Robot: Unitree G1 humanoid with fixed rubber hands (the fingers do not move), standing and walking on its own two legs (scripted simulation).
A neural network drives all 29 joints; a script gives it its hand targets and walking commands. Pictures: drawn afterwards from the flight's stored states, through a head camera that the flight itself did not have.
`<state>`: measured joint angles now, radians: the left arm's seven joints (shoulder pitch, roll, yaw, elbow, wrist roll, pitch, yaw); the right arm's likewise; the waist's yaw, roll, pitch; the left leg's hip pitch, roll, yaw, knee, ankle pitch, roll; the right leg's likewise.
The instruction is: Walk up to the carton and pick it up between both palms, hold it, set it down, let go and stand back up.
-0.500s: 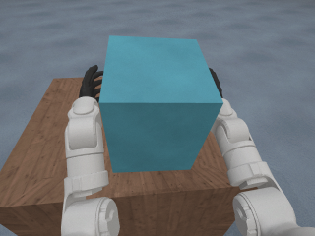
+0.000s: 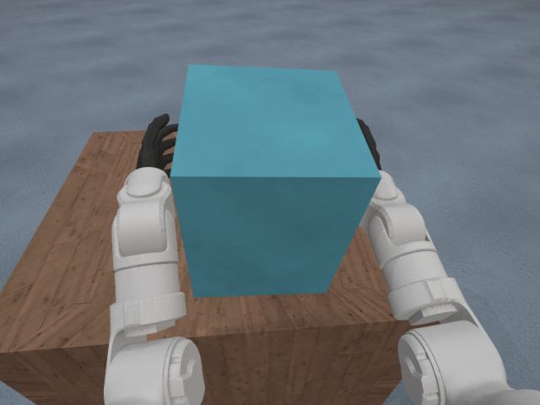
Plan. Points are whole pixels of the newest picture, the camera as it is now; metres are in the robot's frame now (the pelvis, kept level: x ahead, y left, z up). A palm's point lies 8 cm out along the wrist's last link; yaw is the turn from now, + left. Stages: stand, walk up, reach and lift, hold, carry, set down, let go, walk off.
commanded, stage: hold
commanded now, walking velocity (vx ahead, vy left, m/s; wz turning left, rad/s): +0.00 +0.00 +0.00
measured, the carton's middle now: (262, 187) +0.36 +0.01 +0.17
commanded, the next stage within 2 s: set down in 1.86 s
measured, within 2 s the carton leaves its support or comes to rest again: neither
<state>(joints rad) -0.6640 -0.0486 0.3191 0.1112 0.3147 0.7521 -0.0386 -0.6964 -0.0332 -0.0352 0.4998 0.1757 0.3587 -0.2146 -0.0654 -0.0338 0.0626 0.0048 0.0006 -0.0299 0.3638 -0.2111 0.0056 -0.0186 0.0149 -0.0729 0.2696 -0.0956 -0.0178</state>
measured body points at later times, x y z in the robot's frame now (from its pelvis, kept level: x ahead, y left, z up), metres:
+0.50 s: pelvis +0.01 +0.00 +0.00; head -0.03 +0.02 +0.45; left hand +0.38 +0.16 +0.20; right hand +0.38 -0.14 +0.19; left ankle +0.00 +0.11 -0.75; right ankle +0.05 -0.11 -0.75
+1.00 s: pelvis +0.00 +0.00 +0.00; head -0.04 +0.03 +0.45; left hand +0.38 +0.16 +0.21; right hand +0.38 -0.14 +0.20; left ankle +0.00 +0.11 -0.75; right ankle +0.05 -0.11 -0.75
